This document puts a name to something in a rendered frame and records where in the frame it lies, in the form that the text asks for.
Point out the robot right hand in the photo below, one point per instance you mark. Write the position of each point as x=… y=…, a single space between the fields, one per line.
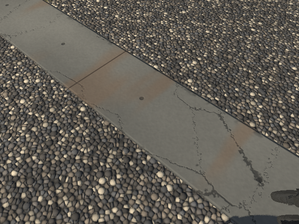
x=290 y=197

